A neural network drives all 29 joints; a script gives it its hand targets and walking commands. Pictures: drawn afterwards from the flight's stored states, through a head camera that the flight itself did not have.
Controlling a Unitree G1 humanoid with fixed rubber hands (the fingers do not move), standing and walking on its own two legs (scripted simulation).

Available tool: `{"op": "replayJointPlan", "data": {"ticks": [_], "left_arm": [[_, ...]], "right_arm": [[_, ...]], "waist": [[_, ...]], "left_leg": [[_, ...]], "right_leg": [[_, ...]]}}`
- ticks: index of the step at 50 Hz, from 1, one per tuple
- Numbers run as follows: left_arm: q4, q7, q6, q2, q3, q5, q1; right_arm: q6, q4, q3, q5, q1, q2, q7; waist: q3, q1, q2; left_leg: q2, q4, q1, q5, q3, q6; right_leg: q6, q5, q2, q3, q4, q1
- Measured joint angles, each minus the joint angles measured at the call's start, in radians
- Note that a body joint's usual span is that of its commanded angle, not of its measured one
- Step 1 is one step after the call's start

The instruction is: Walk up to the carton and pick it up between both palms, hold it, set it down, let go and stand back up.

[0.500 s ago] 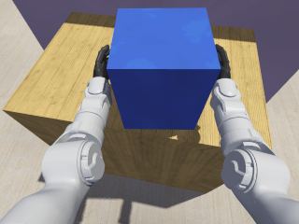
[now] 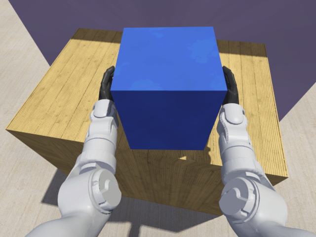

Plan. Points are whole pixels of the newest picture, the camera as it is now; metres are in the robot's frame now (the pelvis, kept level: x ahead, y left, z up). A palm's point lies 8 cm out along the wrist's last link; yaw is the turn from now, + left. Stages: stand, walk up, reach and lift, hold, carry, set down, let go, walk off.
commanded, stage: reach and lift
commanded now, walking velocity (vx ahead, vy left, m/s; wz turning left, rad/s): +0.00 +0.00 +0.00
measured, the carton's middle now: (167, 94) +0.47 +0.03 +0.07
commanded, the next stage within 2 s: none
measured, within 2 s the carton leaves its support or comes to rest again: neither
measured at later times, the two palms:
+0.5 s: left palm (108, 99) +0.45 +0.18 +0.08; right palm (228, 101) +0.45 -0.12 +0.08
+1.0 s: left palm (108, 99) +0.45 +0.18 +0.08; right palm (228, 101) +0.45 -0.12 +0.08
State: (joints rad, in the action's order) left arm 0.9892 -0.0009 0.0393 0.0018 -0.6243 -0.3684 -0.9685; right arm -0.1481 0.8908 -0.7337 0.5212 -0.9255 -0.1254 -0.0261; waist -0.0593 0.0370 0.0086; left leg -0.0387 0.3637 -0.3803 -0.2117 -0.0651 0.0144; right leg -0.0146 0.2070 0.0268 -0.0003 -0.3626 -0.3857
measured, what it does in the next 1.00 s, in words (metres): stands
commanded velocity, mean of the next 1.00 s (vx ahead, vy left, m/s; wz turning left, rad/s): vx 0.00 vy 0.00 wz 0.00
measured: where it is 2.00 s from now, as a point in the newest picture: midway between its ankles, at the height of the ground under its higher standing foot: outside the picture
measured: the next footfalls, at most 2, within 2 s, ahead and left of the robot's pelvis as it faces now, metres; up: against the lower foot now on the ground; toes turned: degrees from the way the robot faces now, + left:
none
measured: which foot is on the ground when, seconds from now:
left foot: down 0.00-1.00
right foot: down 0.00-1.00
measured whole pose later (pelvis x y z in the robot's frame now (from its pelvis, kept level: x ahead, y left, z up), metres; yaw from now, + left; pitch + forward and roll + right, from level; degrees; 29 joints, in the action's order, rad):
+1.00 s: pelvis +0.00 +0.00 +0.00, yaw +1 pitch +16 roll +0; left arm 1.09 -0.03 0.12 0.02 -0.60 -0.32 -0.97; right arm -0.23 0.97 -0.70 0.51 -0.92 -0.09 -0.05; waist -0.12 0.02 0.00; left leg -0.03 0.37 -0.45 -0.21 -0.06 0.00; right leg -0.01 0.21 0.01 -0.02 -0.38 -0.45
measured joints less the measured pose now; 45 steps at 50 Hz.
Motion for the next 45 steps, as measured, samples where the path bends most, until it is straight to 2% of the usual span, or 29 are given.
{"op": "replayJointPlan", "data": {"ticks": [16,45], "left_arm": [[0.002,0.015,0.009,-0.002,-0.017,0.018,0.014],[0.08,-0.019,0.058,0.015,0.01,0.047,-0.006]], "right_arm": [[0.013,-0.041,0.028,-0.001,0.021,-0.014,-0.003],[-0.043,0.047,0.04,-0.03,0.008,0.029,-0.017]], "waist": [[-0.009,-0.003,-0.019],[-0.046,-0.01,-0.013]], "left_leg": [[0.013,-0.005,-0.001,0.0,-0.002,-0.006],[0.012,0.011,-0.05,0.002,0.001,-0.012]], "right_leg": [[0.006,0.018,-0.014,-0.002,-0.029,-0.015],[0.006,0.004,-0.014,-0.01,-0.02,-0.052]]}}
